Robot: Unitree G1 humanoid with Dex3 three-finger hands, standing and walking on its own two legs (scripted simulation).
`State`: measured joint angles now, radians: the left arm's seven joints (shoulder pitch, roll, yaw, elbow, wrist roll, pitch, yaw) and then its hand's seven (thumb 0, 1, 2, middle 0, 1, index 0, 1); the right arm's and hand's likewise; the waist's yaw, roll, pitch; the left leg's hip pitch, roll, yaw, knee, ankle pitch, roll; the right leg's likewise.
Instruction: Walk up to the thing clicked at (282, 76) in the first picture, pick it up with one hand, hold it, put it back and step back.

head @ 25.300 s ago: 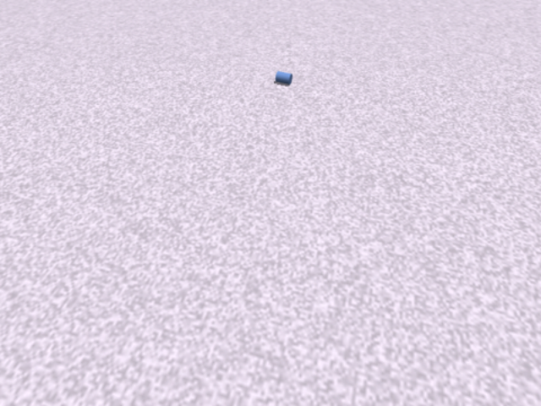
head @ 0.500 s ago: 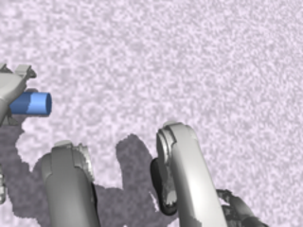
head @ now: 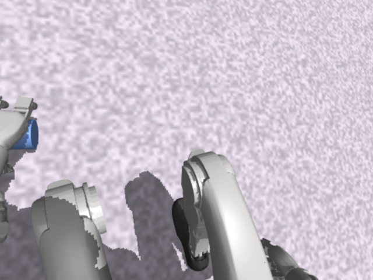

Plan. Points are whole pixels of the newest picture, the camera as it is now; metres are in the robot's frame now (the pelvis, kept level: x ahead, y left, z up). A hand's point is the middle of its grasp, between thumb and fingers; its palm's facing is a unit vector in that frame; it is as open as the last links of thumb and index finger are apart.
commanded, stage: rest palm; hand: left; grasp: from above
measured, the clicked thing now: (9, 134) +0.46 +0.30 -0.26
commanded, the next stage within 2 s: close in 1.12 s
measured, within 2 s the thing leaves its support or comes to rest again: neither
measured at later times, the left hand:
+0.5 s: hand (0, 144) +0.42 +0.30 -0.23, palm faces -0.54 -0.06 -0.84, open 14.7 cm
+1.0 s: hand (9, 142) +0.43 +0.29 -0.23, palm faces -0.44 -0.02 -0.90, open 14.8 cm
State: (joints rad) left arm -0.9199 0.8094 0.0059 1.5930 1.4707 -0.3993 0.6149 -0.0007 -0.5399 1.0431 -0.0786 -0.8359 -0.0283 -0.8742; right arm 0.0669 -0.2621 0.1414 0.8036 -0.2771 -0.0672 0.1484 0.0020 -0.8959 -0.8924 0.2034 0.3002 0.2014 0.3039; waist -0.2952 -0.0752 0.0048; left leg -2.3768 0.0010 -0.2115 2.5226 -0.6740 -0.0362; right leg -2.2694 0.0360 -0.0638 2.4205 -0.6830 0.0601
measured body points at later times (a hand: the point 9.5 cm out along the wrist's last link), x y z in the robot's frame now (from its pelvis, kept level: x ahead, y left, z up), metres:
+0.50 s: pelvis +0.01 +0.00 -0.01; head +0.26 +0.10 +0.35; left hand +0.45 +0.31 -0.18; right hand +0.07 -0.28 -0.08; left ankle +0.07 +0.13 -0.26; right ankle +0.10 -0.13 -0.26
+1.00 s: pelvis +0.00 +0.01 -0.01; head +0.24 +0.12 +0.36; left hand +0.45 +0.29 -0.18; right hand +0.10 -0.25 -0.08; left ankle +0.07 +0.13 -0.26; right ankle +0.10 -0.13 -0.26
